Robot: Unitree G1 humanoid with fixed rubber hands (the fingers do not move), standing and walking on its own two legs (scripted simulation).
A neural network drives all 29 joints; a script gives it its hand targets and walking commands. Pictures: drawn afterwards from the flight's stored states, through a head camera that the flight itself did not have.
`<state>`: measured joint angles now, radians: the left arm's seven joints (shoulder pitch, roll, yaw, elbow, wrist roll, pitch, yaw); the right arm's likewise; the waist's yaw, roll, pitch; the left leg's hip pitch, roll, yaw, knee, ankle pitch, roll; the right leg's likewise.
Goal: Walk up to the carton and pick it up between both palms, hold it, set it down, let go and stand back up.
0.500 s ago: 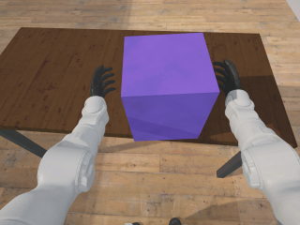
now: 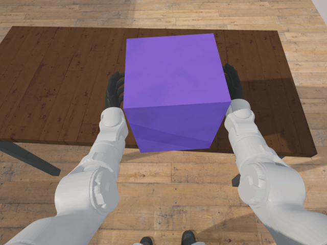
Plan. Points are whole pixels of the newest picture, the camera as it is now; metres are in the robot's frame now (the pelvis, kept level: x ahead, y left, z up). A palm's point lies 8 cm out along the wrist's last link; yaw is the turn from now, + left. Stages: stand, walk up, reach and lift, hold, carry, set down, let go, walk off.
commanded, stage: reach and lift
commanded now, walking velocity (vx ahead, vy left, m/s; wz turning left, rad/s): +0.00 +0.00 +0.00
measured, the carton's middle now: (172, 99) +0.47 +0.00 +0.01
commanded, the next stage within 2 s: none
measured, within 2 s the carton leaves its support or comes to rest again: neither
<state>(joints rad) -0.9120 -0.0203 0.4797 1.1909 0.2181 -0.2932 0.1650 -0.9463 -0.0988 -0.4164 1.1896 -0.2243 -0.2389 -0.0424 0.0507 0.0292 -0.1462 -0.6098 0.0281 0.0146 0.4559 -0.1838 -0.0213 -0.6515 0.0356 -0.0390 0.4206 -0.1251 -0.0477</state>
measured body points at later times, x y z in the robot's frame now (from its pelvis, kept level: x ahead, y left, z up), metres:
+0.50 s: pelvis +0.03 +0.01 +0.01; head +0.11 +0.01 +0.45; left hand +0.44 +0.16 +0.04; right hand +0.46 -0.15 +0.04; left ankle -0.01 +0.13 -0.73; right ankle +0.03 -0.09 -0.73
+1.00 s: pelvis +0.02 +0.00 +0.01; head +0.12 +0.01 +0.45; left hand +0.43 +0.16 +0.04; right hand +0.45 -0.14 +0.04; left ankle -0.01 +0.13 -0.73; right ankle +0.03 -0.09 -0.73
